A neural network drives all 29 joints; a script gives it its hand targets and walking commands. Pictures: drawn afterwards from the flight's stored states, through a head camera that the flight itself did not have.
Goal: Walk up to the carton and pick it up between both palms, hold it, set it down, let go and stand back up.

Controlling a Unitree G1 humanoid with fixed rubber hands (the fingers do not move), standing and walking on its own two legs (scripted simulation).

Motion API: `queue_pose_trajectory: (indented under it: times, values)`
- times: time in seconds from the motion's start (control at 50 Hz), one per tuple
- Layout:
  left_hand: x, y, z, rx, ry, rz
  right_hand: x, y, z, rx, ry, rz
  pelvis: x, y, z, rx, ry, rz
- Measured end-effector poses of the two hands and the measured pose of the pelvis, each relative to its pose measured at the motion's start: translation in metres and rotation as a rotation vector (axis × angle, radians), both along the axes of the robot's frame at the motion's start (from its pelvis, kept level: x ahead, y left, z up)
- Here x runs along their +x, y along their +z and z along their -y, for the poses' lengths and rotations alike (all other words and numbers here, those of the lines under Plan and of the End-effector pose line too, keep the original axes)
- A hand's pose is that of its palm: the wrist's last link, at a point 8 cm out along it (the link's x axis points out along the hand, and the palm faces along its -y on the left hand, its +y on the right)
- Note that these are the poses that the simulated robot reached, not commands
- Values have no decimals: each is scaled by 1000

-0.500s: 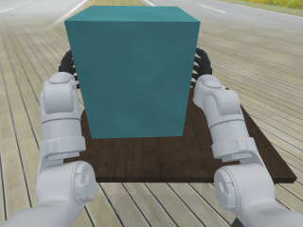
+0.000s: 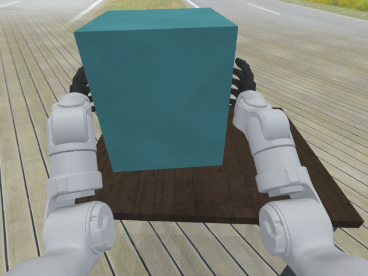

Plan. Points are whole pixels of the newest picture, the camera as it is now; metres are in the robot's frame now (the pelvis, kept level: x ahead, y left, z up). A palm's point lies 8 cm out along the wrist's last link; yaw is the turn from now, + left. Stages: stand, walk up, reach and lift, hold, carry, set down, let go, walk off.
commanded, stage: hold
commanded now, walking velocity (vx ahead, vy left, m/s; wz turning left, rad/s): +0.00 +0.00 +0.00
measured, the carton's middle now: (163, 86) +0.44 +0.03 +0.28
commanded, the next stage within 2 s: none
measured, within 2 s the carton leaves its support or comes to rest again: neither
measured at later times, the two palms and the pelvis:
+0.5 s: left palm (83, 102) +0.36 +0.18 +0.28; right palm (251, 101) +0.35 -0.14 +0.29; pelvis -0.01 +0.01 +0.00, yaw -2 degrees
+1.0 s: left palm (85, 100) +0.37 +0.18 +0.28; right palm (249, 99) +0.36 -0.14 +0.29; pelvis -0.01 +0.00 +0.00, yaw +0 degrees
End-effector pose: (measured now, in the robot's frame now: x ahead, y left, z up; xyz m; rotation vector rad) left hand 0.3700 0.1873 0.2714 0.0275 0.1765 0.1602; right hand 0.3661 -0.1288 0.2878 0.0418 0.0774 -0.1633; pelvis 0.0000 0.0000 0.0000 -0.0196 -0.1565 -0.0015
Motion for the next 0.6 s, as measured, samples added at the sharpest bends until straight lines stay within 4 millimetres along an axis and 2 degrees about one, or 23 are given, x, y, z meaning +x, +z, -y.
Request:
queue_pose_trajectory:
  times: [0.26,0.42,0.6]
  values:
    - [-5,-1,10,21,-21,14,-11,-8,10,26,-25,15,0,0,-11,-5,-18,16]
    - [-11,3,12,13,-15,12,-16,-4,12,20,-26,14,-4,0,-13,0,-30,28]
    - [-14,8,6,1,5,5,-14,4,5,3,-9,7,-9,-1,-7,5,-19,26]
